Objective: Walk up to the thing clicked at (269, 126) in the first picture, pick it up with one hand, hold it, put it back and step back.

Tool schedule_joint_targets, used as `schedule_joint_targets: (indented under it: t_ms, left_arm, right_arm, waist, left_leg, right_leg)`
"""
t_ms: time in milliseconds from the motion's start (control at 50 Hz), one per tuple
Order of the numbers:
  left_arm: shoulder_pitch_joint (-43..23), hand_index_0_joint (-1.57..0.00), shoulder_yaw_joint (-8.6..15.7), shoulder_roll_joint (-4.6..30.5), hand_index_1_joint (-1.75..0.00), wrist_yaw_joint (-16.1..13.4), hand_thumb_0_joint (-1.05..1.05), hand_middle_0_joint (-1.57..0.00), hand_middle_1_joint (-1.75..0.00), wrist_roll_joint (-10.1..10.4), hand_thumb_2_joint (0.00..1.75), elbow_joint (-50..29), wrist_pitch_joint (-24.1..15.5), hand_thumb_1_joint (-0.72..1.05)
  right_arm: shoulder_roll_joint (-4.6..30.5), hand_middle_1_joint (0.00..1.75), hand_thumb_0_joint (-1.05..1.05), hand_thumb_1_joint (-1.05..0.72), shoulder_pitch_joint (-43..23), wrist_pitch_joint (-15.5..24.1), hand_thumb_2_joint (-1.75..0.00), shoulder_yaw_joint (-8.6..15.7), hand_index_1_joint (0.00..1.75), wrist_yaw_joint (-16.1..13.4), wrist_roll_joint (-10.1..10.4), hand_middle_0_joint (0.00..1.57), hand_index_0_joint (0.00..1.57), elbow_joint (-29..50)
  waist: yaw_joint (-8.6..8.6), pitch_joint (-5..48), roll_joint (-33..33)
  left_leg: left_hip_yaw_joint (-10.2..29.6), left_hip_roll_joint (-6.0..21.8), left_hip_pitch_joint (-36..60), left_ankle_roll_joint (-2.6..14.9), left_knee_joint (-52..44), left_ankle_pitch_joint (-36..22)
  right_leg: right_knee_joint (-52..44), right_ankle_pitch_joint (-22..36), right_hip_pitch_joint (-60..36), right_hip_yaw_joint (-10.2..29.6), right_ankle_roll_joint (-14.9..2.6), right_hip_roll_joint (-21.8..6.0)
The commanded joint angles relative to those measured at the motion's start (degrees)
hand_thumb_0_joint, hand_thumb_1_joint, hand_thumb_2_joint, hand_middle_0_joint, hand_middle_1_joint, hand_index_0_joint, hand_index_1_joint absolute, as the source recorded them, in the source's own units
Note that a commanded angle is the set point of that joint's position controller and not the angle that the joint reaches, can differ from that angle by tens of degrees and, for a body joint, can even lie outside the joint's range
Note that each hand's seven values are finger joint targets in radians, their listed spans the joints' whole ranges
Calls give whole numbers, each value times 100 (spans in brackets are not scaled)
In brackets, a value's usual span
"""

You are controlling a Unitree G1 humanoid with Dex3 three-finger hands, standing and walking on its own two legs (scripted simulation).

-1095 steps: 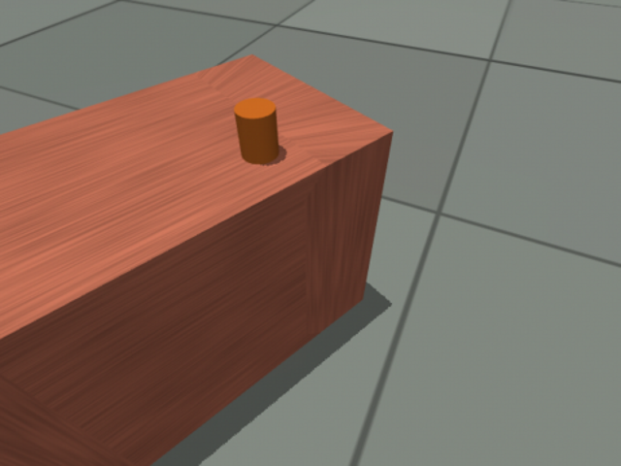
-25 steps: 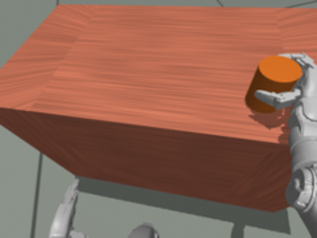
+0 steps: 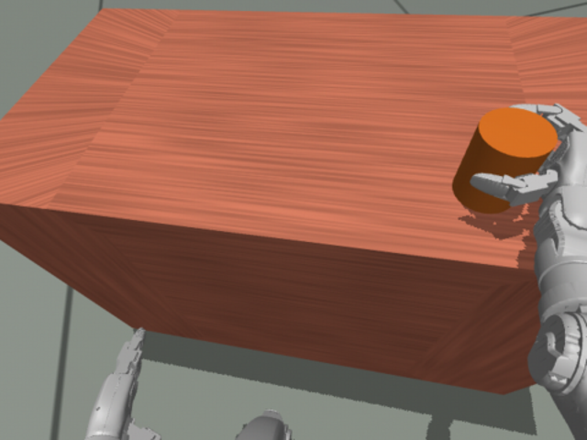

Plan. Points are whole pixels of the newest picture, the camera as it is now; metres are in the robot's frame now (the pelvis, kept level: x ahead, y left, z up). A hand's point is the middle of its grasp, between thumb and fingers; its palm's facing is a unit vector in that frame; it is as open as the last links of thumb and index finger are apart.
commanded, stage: loosen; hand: right
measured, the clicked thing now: (498, 163) +0.51 -0.18 +0.08
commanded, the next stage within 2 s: open in 0.04 s
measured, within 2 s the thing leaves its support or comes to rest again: neither
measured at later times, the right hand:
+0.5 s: hand (516, 157) +0.51 -0.19 +0.10, palm faces +0.16 +0.99 +0.00, open 14.0 cm
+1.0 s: hand out of the picture +0.52 -0.24 +0.19, palm faces +0.24 +0.97 -0.02, open 17.6 cm
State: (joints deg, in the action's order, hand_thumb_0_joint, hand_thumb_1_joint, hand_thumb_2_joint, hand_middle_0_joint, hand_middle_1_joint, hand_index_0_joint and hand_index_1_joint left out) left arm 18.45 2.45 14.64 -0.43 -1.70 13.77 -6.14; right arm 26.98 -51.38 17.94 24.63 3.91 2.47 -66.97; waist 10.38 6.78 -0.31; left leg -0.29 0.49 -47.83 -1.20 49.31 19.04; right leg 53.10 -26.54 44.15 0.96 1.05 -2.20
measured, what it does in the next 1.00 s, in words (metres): stands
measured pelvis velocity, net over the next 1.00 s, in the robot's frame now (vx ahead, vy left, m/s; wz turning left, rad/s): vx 0.01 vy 0.00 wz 0.00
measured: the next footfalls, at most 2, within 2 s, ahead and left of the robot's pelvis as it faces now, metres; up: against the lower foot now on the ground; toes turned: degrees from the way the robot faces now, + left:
none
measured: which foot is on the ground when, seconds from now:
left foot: down 0.00-1.00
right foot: down 0.00-1.00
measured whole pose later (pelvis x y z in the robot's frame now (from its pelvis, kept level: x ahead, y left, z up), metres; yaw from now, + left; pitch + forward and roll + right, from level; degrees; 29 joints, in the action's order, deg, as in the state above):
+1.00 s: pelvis +0.01 +0.00 +0.01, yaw +0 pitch +16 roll +2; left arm 19.4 1.3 15.1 -1.9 -0.3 16.1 -3.7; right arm 33.5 -55.8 11.4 26.0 5.4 2.3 -62.1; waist 9.2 7.1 -1.3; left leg -0.6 0.3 -43.6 -1.1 46.3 18.5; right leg 50.5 -26.1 40.3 1.3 1.1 -2.4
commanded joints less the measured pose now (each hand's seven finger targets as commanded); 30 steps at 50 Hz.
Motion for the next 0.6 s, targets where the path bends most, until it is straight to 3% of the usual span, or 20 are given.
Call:
schedule_joint_targets:
  t_ms: [0,40,80,100,120,140,160,200,220,260,300,320,380,420,460,480,500,540,580]
  left_arm:
    - [-265,-4,668,1050,-5,-132,0,-5,-4,21,7,-1329,-333,-58]
    - [215,-5,478,847,-4,-90,0,-5,-5,-5,4,-983,-279,-52]
    - [153,-5,433,776,-4,-86,0,-5,-5,32,4,-1090,-282,-53]
    - [76,-4,438,798,-4,-91,0,-5,-4,12,6,-1167,-279,-55]
    - [98,-3,420,798,-5,-80,0,-5,-4,7,7,-1148,-269,-58]
    - [224,-4,462,822,-5,-78,0,-5,-4,-2,7,-1086,-258,-57]
    - [214,-6,470,824,-4,-70,0,-5,-5,-10,4,-990,-245,-52]
    - [140,-4,535,892,-4,-76,0,-5,-4,-23,6,-1240,-272,-55]
    - [75,-4,459,829,-5,-65,0,-5,-4,-19,6,-1296,-260,-55]
    - [109,-4,541,914,-5,-77,0,-5,-4,-14,6,-1300,-250,-55]
    - [41,-4,514,851,-5,-68,0,-5,-4,7,6,-1376,-243,-56]
    - [89,-4,616,946,-5,-89,0,-5,-4,16,7,-1348,-237,-57]
    - [102,-4,489,840,-5,-83,0,-5,-4,5,7,-1306,-227,-56]
    - [67,-4,539,917,-5,-93,0,-5,-4,2,6,-1390,-226,-56]
    - [305,-4,476,820,-5,-82,0,-5,-4,-7,7,-1266,-206,-56]
    - [269,-4,527,894,-5,-87,0,-5,-4,-5,7,-1304,-209,-56]
    - [279,-4,511,877,-5,-81,0,-5,-4,-8,7,-1212,-201,-56]
    - [118,-4,412,763,-5,-70,0,-5,-4,-11,7,-1402,-215,-56]
    - [115,-3,485,809,-5,-103,0,-5,-4,-11,7,-1414,-238,-57]
  right_arm:
    - [1779,106,0,27,-3009,509,-84,343,106,63,0,109,113,1494]
    - [1237,90,0,30,-2643,433,-68,-1,90,142,8,101,103,1056]
    - [1451,80,0,32,-2739,445,-55,117,80,141,0,97,98,1225]
    - [1595,79,0,37,-2933,465,-59,134,80,121,-35,89,90,1394]
    - [1499,87,0,29,-2825,431,-67,102,88,123,-28,97,98,1230]
    - [1361,92,0,37,-2645,407,-67,60,92,129,-19,102,106,1000]
    - [1384,84,0,43,-2666,404,-59,86,84,115,-9,98,100,941]
    - [1470,73,0,49,-2965,450,-51,129,73,100,-4,82,85,1429]
    - [1458,68,0,45,-2978,437,-47,29,68,96,-39,78,80,1390]
    - [1360,58,0,49,-2745,379,-38,46,58,106,-11,72,74,1136]
    - [1443,51,0,53,-2987,381,-30,95,51,81,10,66,67,1374]
    - [1461,49,0,58,-2919,357,-27,116,49,72,10,64,66,1271]
    - [1378,39,0,61,-2922,346,-20,42,39,53,-15,55,56,1139]
    - [1578,32,0,61,-2951,372,-14,125,32,40,-39,48,49,1224]
    - [1535,25,0,61,-3026,355,-10,101,25,29,-55,39,39,1280]
    - [1587,23,0,61,-2848,321,-8,184,23,20,-50,36,37,1138]
    - [1470,21,0,61,-2677,303,-6,107,21,24,-32,34,34,879]
    - [1541,14,0,61,-3102,387,-2,67,14,5,-45,24,25,1379]
    - [1638,8,0,61,-3179,414,0,118,8,-11,-42,17,17,1573]
  waist:
    - [115,3061,-385]
    - [174,2576,-451]
    - [99,2688,-616]
    - [89,2812,-712]
    - [76,2687,-579]
    - [175,2482,-534]
    - [128,2351,-606]
    - [113,2836,-788]
    - [90,2740,-696]
    - [114,2727,-681]
    - [97,2923,-566]
    - [164,2810,-465]
    - [134,2633,-434]
    - [99,2724,-589]
    - [99,2771,-651]
    - [90,2704,-692]
    - [126,2329,-617]
    - [75,2625,-675]
    - [91,2860,-693]
  left_leg:
    - [66,-63,2140,132,-320,-2014]
    - [5,-100,1802,152,-319,-1872]
    - [-27,-114,1616,154,-310,-1778]
    - [-10,-110,1660,158,-296,-1717]
    - [-29,-118,1618,156,-299,-1646]
    - [-52,-136,1458,167,-255,-1629]
    - [-57,-139,1318,174,-264,-1519]
    - [-62,-141,1375,186,-213,-1586]
    - [-63,-145,1457,185,-211,-1622]
    - [-81,-145,1471,188,-176,-1719]
    - [-30,-121,1715,160,-177,-1824]
    - [-48,-128,1640,166,-191,-1723]
    - [-71,-139,1527,158,-238,-1451]
    - [-88,-146,1486,172,-216,-1447]
    - [-68,-148,1453,170,-240,-1399]
    - [-96,-166,1378,180,-242,-1364]
    - [-133,-183,1202,178,-278,-1147]
    - [-84,-165,1305,178,-254,-1108]
    - [-49,-155,1484,172,-226,-1286]
  right_leg:
    - [-452,1907,-903,-89,-161,198]
    - [-466,1875,-831,-78,-145,199]
    - [-471,1991,-1127,-50,-118,175]
    - [-473,1920,-1120,-63,-113,178]
    - [-482,1829,-1051,-57,-122,173]
    - [-469,1850,-972,-26,-110,156]
    - [-484,1817,-915,-19,-97,159]
    - [-452,1995,-1216,3,-74,138]
    - [-442,2017,-1141,-17,-80,147]
    - [-399,2140,-1126,-10,-61,137]
    - [-369,2014,-968,-44,-98,169]
    - [-392,1873,-874,-30,-112,159]
    - [-435,1650,-811,-22,-119,153]
    - [-442,1761,-904,-11,-93,143]
    - [-426,1670,-957,-35,-107,156]
    - [-467,1705,-1017,-12,-86,147]
    - [-509,1527,-890,5,-91,129]
    - [-491,1437,-915,-7,-98,129]
    - [-430,1535,-942,-42,-107,143]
